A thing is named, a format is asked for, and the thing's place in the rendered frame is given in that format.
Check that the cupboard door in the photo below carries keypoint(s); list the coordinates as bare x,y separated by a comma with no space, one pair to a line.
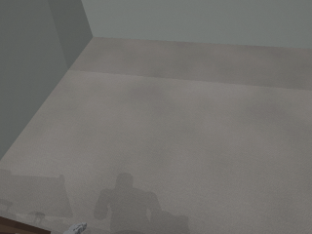
11,226

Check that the left robot hand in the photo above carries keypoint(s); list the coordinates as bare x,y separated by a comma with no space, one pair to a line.
76,228

